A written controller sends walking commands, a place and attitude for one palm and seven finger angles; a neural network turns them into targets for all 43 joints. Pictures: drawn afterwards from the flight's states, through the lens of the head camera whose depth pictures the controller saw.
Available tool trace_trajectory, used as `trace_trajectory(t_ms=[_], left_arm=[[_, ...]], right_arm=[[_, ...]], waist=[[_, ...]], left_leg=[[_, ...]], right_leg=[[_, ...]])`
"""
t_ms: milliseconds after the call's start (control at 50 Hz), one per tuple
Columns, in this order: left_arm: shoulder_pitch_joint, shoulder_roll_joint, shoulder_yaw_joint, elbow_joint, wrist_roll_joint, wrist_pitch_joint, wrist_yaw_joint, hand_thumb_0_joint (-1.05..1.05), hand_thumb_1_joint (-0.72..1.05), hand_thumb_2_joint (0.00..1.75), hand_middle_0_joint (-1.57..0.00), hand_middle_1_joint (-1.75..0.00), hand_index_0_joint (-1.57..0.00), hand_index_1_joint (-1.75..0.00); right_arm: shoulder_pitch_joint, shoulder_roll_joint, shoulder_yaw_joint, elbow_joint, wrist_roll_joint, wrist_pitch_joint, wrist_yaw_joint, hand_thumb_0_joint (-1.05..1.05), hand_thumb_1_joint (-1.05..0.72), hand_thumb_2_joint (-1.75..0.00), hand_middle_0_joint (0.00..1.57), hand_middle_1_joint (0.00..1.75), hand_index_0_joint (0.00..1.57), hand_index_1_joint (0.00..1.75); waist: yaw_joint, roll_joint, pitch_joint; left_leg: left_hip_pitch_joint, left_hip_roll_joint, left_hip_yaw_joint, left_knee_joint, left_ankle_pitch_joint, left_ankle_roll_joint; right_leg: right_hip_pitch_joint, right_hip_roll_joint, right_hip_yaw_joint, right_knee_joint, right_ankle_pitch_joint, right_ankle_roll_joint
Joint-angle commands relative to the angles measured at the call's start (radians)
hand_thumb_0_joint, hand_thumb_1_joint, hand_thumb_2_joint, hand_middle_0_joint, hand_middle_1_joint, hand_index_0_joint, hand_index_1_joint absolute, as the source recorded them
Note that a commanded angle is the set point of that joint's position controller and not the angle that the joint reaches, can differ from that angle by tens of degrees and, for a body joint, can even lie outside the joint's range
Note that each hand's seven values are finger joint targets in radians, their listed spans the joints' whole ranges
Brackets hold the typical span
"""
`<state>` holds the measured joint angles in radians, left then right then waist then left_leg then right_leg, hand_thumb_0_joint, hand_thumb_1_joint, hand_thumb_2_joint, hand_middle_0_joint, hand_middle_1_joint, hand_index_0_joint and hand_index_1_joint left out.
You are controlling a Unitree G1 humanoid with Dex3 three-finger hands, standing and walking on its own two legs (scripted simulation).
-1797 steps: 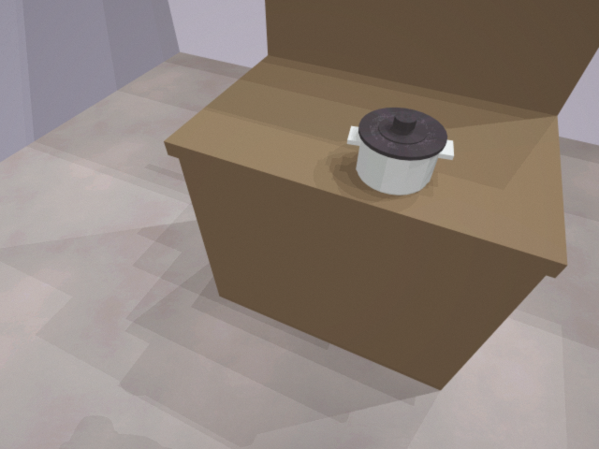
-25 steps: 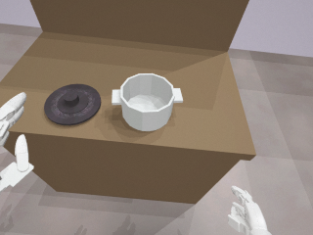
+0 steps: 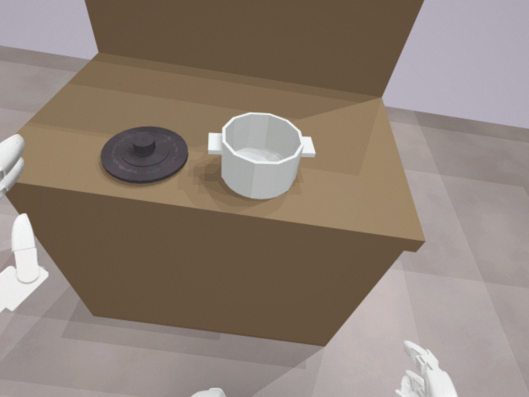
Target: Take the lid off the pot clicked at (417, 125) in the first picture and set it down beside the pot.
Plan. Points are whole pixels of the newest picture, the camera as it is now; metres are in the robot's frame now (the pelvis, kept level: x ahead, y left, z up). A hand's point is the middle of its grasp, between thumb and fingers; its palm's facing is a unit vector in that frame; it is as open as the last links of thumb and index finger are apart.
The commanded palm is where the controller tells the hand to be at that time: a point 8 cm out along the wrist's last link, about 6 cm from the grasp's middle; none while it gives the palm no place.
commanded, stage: step back with the hand held close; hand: left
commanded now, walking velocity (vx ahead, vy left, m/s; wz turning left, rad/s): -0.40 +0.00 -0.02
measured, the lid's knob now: (144, 143) +0.56 +0.27 +0.03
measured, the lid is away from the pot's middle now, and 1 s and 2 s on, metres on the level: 0.24 0.24 0.24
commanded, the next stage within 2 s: stop stepping back and stand still in 0.32 s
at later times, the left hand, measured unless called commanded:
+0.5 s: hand out of the picture +0.10 +0.24 +0.20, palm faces +0.22 -0.90 -0.39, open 7.4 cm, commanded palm +0.04 +0.29 +0.22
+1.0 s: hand out of the picture +0.03 +0.34 +0.21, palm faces +0.28 -0.85 -0.45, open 7.4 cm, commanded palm -0.02 +0.37 +0.22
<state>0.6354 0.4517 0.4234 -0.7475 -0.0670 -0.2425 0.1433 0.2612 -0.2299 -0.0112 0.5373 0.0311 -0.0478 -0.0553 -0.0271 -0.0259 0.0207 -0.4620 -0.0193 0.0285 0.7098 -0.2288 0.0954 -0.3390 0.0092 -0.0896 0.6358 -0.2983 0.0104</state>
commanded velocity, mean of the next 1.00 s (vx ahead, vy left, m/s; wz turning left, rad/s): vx -0.07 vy -0.07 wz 0.02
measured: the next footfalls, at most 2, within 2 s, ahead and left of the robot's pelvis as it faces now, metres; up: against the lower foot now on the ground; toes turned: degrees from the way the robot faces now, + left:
right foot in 0.32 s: -0.13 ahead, -0.14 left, +0.00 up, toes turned -6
left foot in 0.56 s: -0.07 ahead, +0.10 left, +0.00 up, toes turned -2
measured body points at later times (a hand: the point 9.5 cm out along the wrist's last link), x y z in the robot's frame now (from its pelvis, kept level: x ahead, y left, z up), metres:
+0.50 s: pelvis -0.10 +0.02 +0.00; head -0.12 +0.08 +0.45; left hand +0.08 +0.28 +0.22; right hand +0.03 -0.23 -0.06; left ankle -0.05 +0.08 -0.69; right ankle -0.17 -0.13 -0.72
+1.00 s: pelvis -0.17 +0.10 +0.04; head -0.17 +0.15 +0.48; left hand +0.01 +0.39 +0.23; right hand -0.03 -0.12 -0.03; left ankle -0.11 +0.10 -0.71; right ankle -0.22 -0.01 -0.68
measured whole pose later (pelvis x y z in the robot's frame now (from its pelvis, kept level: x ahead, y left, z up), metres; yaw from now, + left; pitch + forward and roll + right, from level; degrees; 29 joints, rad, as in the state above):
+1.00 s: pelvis -0.17 +0.10 +0.04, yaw -4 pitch +2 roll -6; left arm 0.68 0.47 0.42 -0.69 -0.06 -0.15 0.13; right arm 0.27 -0.14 0.04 0.57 0.00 -0.11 -0.03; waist 0.00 -0.01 -0.05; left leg -0.25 -0.04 0.06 0.28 -0.09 0.04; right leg -0.20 0.10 -0.08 0.52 -0.41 -0.03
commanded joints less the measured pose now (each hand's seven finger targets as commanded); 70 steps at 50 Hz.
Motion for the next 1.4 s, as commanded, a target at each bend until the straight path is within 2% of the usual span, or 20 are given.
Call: trace_trajectory(t_ms=[0, 80, 280, 380, 400, 420, 440, 540, 600, 820, 980, 1140, 1180, 1200, 1220, 1240, 1260, 1280, 1320, 1380], left_arm=[[-0.139, 0.158, 0.150, -0.161, 0.019, -0.062, 0.031, 0.00, 0.90, 0.90, -0.20, -0.30, -0.20, -0.30], [-0.139, 0.114, 0.113, -0.123, -0.004, -0.049, 0.022, 0.00, 0.90, 0.90, -0.20, -0.30, -0.20, -0.30], [-0.062, 0.182, 0.119, -0.220, -0.011, -0.071, -0.021, 0.00, 0.90, 0.90, -0.20, -0.30, -0.20, -0.30], [-0.080, 0.199, 0.115, -0.181, -0.026, -0.106, -0.031, 0.00, 0.90, 0.90, -0.20, -0.30, -0.20, -0.30], [-0.261, -0.105, -0.308, 0.730, 0.114, 0.114, -0.142, 0.00, 0.90, 0.90, -0.20, -0.30, -0.20, -0.30], [-0.333, 0.265, 0.143, -0.345, -0.020, -0.025, -0.072, 0.00, 0.90, 0.90, -0.20, -0.30, -0.20, -0.30], [-0.218, 0.243, 0.166, -0.161, -0.033, -0.043, -0.039, 0.00, 0.90, 0.90, -0.20, -0.30, -0.20, -0.30], [-0.191, 0.181, 0.129, -0.177, -0.003, -0.051, -0.012, 0.00, 0.90, 0.90, -0.20, -0.30, -0.20, -0.30], [-0.158, 0.205, 0.153, -0.227, 0.005, -0.070, -0.010, 0.00, 0.90, 0.90, -0.20, -0.30, -0.20, -0.30], [0.083, 0.129, 0.118, -0.183, 0.001, 0.014, -0.002, 0.00, 0.90, 0.90, -0.20, -0.30, -0.20, -0.30], [-0.068, 0.138, 0.054, -0.111, 0.013, 0.056, -0.009, 0.00, 0.90, 0.90, -0.20, -0.30, -0.20, -0.30], [-0.178, 0.193, 0.112, -0.137, 0.009, 0.038, -0.026, 0.00, 0.90, 0.90, -0.20, -0.30, -0.20, -0.30], [-0.176, 0.156, 0.106, -0.126, 0.005, 0.036, -0.020, 0.00, 0.90, 0.90, -0.20, -0.30, -0.20, -0.30], [-0.314, -0.174, -0.286, 0.663, 0.167, 0.201, -0.083, 0.00, 0.90, 0.90, -0.20, -0.30, -0.20, -0.30], [-0.314, -0.134, -0.301, 0.713, 0.161, 0.252, -0.119, 0.00, 0.90, 0.90, -0.20, -0.30, -0.20, -0.30], [-0.329, -0.173, -0.317, 0.706, 0.165, 0.276, -0.143, 0.00, 0.90, 0.90, -0.20, -0.30, -0.20, -0.30], [-0.307, -0.217, -0.313, 0.733, 0.147, 0.288, -0.153, 0.00, 0.90, 0.90, -0.20, -0.30, -0.20, -0.30], [-0.369, -0.185, -0.310, 0.737, 0.135, 0.271, -0.152, 0.00, 0.90, 0.90, -0.20, -0.30, -0.20, -0.30], [-0.497, -0.160, -0.295, 0.853, 0.121, 0.232, -0.145, 0.00, 0.90, 0.90, -0.20, -0.30, -0.20, -0.30], [-0.536, -0.161, -0.321, 1.071, 0.105, 0.275, -0.142, 0.00, 0.90, 0.90, -0.20, -0.30, -0.20, -0.30]], right_arm=[[-0.121, -0.112, -0.038, -0.153, -0.021, -0.108, -0.015, 0.00, -0.90, -0.90, 0.20, 0.30, 0.20, 0.30], [-0.099, -0.102, -0.060, -0.116, -0.022, -0.126, 0.012, 0.00, -0.90, -0.90, 0.20, 0.30, 0.20, 0.30], [-0.120, -0.095, -0.041, -0.119, -0.041, -0.111, 0.021, 0.00, -0.90, -0.90, 0.20, 0.30, 0.20, 0.30], [-0.131, -0.083, -0.052, -0.108, -0.015, -0.090, 0.000, 0.00, -0.90, -0.90, 0.20, 0.30, 0.20, 0.30], [-0.070, -0.233, -0.124, 0.164, -0.019, -0.121, 0.054, 0.00, -0.90, -0.90, 0.20, 0.30, 0.20, 0.30], [-0.158, -0.054, -0.067, -0.157, 0.022, -0.071, 0.034, 0.00, -0.90, -0.90, 0.20, 0.30, 0.20, 0.30], [-0.168, -0.052, -0.018, -0.122, -0.007, -0.059, -0.001, 0.00, -0.90, -0.90, 0.20, 0.30, 0.20, 0.30], [-0.165, -0.101, -0.019, -0.179, 0.023, -0.085, -0.015, 0.00, -0.90, -0.90, 0.20, 0.30, 0.20, 0.30], [-0.081, -0.077, -0.026, -0.149, -0.021, -0.148, 0.011, 0.00, -0.90, -0.90, 0.20, 0.30, 0.20, 0.30], [-0.096, -0.065, -0.039, -0.142, -0.026, -0.101, 0.042, 0.00, -0.90, -0.90, 0.20, 0.30, 0.20, 0.30], [-0.103, -0.077, -0.018, -0.106, -0.037, -0.121, -0.009, 0.00, -0.90, -0.90, 0.20, 0.30, 0.20, 0.30], [-0.130, -0.101, -0.058, -0.112, -0.009, -0.046, 0.025, 0.00, -0.90, -0.90, 0.20, 0.30, 0.20, 0.30], [-0.156, -0.084, -0.038, -0.117, -0.011, -0.035, 0.021, 0.00, -0.90, -0.90, 0.20, 0.30, 0.20, 0.30], [-0.060, -0.190, -0.092, 0.086, -0.020, -0.072, 0.075, 0.00, -0.90, -0.90, 0.20, 0.30, 0.20, 0.30], [0.045, -0.143, -0.086, 0.102, -0.045, -0.015, 0.072, 0.00, -0.90, -0.90, 0.20, 0.30, 0.20, 0.30], [0.093, -0.151, -0.084, 0.104, -0.060, 0.008, 0.070, 0.00, -0.90, -0.90, 0.20, 0.30, 0.20, 0.30], [0.152, -0.177, -0.077, 0.096, -0.071, 0.026, 0.061, 0.00, -0.90, -0.90, 0.20, 0.30, 0.20, 0.30], [0.168, -0.221, -0.074, 0.064, -0.070, 0.021, 0.047, 0.00, -0.90, -0.90, 0.20, 0.30, 0.20, 0.30], [0.089, -0.216, -0.095, 0.036, -0.090, 0.004, 0.029, 0.00, -0.90, -0.90, 0.20, 0.30, 0.20, 0.30], [0.020, -0.189, -0.076, 0.070, -0.093, 0.008, 0.012, 0.00, -0.90, -0.90, 0.20, 0.30, 0.20, 0.30]], waist=[[-0.003, 0.342, -0.015], [0.005, 0.118, -0.094], [0.032, 0.191, -0.294], [-0.006, -0.141, -0.180], [-0.090, 0.004, -0.122], [0.005, -0.152, -0.189], [-0.040, -0.118, -0.066], [-0.011, 0.173, 0.103], [-0.016, 0.365, -0.092], [0.007, 0.235, -0.110], [0.011, 0.186, -0.099], [0.004, -0.274, -0.026], [-0.006, -0.038, 0.076], [-0.129, 0.152, 0.078], [-0.135, 0.221, 0.059], [-0.148, 0.349, 0.155], [-0.104, 0.534, 0.136], [-0.094, 0.433, 0.113], [-0.076, -0.087, -0.008], [-0.013, -0.039, 0.001]], left_leg=[[-0.245, 0.345, -0.409, -0.580, -0.492, 0.036], [0.063, 0.308, -0.320, -0.446, -0.199, 0.029], [0.251, 0.203, -0.190, -0.379, -0.150, -0.099], [0.388, 0.019, -0.032, 0.255, -0.111, -0.127], [0.137, 0.109, -0.171, 0.520, -0.001, -0.093], [0.302, 0.008, -0.072, 0.478, -0.166, -0.118], [0.194, 0.038, -0.061, 0.423, -0.149, -0.101], [0.039, 0.101, -0.128, -0.303, -0.019, -0.047], [0.312, 0.284, -0.452, -0.346, 0.552, -0.036], [0.230, 0.199, -0.225, -0.625, -0.326, -0.207], [0.318, 0.198, -0.195, -0.552, -0.207, -0.177], [-0.014, 0.013, -0.093, 0.505, -0.250, -0.067], [0.001, 0.108, -0.134, 0.346, -0.229, -0.055], [-0.008, 0.191, -0.149, 0.317, -0.305, -0.053], [0.207, 0.105, -0.058, 0.155, -0.222, -0.076], [0.228, 0.134, -0.191, -0.127, -0.153, -0.051], [0.198, 0.264, -0.562, -0.338, -0.090, 0.013], [0.210, 0.351, -0.817, -0.385, 0.011, 0.120], [0.185, 0.384, -0.858, -0.298, 0.135, 0.201], [-0.009, 0.332, -0.721, -0.385, -0.143, 0.148]], right_leg=[[0.109, 0.041, 0.124, 0.425, -0.211, -0.009], [-0.071, 0.016, 0.142, 0.328, -0.224, 0.000], [0.170, 0.024, 0.038, -0.280, -0.007, -0.052], [-0.254, -0.280, 0.183, -0.382, 0.029, -0.169], [-0.207, -0.384, 0.158, -0.178, 0.325, -0.162], [-0.271, -0.296, 0.146, -0.300, 0.179, -0.167], [-0.253, -0.310, 0.157, -0.305, 0.188, -0.171], [-0.039, -0.120, 0.079, -0.017, 0.194, -0.062], [-0.202, 0.031, 0.122, 0.328, -0.250, -0.015], [-0.012, 0.079, 0.012, 0.092, -0.080, -0.023], [0.142, 0.092, 0.013, -0.237, -0.057, -0.060], [-0.015, -0.308, 0.459, -0.430, -0.236, -0.271], [-0.066, -0.327, 0.443, -0.370, -0.144, -0.284], [-0.174, -0.397, 0.105, -0.107, 0.095, -0.197], [-0.330, -0.235, 0.084, 0.000, -0.106, -0.159], [-0.438, -0.086, -0.004, 0.228, -0.310, -0.095], [-0.526, 0.057, -0.030, 0.567, -0.419, -0.030], [-0.586, 0.043, 0.133, 0.709, -0.387, -0.023], [-0.493, -0.035, 0.240, 0.740, -0.249, -0.003], [-0.377, -0.041, 0.272, 0.748, -0.156, 0.014]])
